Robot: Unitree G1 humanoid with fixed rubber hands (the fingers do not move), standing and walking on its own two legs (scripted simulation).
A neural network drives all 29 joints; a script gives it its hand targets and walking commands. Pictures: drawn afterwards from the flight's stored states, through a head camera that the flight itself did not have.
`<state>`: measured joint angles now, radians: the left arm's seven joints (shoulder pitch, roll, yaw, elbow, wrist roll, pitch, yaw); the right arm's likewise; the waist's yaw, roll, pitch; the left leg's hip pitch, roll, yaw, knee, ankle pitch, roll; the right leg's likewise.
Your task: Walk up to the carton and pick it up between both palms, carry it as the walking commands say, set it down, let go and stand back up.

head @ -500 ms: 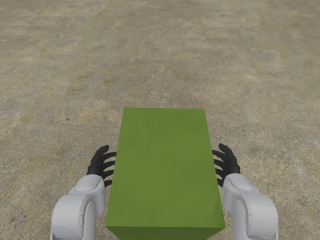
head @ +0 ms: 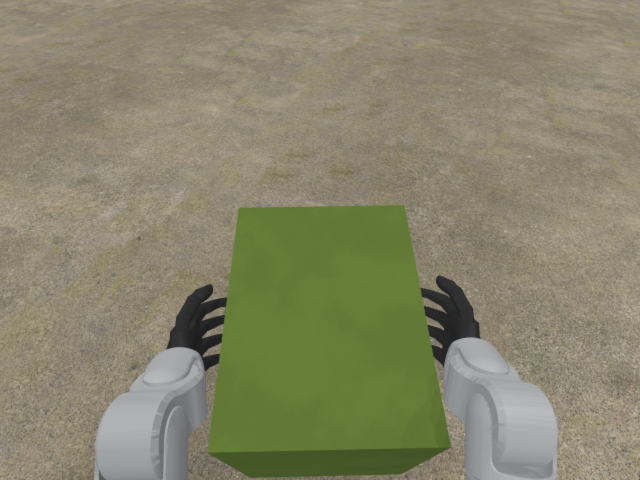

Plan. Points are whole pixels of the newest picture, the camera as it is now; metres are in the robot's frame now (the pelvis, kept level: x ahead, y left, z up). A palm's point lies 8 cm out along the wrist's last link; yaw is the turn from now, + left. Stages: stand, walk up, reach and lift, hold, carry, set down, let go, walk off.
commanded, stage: carry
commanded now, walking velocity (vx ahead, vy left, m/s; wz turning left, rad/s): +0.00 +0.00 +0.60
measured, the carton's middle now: (323, 347) +0.28 -0.01 +0.04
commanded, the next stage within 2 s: none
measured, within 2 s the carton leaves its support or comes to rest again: neither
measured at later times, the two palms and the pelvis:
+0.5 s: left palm (43, 476) +0.13 +0.22 +0.12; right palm (369, 381) +0.21 -0.05 +0.11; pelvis -0.06 +0.03 +0.02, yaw +17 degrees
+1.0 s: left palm out of the picture -0.03 +0.36 +0.10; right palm (170, 458) +0.15 +0.13 +0.10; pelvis -0.14 +0.10 +0.01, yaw +34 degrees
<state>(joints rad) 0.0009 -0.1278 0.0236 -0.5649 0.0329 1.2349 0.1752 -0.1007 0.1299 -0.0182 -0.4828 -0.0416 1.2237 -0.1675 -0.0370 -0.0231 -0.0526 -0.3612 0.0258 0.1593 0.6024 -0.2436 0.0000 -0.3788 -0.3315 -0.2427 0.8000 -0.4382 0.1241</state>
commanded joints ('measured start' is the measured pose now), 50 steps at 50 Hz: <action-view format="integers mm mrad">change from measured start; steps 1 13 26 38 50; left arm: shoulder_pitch -453 -460 -438 -494 -461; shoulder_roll -843 -911 -839 -895 -918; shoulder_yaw -627 -679 -569 -675 -659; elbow -122 -139 -126 -139 -95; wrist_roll -282 -344 -270 -315 -321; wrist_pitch -36 -74 -73 -53 -82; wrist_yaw -131 -153 -139 -146 -151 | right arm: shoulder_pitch -283 -243 -368 -276 -270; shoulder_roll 867 872 903 884 880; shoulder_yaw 557 574 658 537 573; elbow -89 -139 -128 -72 -115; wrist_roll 276 253 315 257 255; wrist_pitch -10 -60 -24 -36 -71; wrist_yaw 137 143 145 144 150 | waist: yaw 23 16 35 17 15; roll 232 159 -176 232 141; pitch -252 -335 -196 -288 -317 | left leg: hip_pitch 334 176 -223 308 159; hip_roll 347 219 -12 327 207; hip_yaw -423 -404 -32 -392 -413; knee -130 -226 379 -140 -270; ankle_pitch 938 296 -143 695 238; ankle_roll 187 183 -39 191 177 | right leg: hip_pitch -259 -43 297 -275 -35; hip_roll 155 258 -34 173 273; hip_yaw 129 164 85 181 185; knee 344 17 -381 384 -14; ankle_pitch -260 -8 664 -235 8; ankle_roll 29 -30 -161 9 -61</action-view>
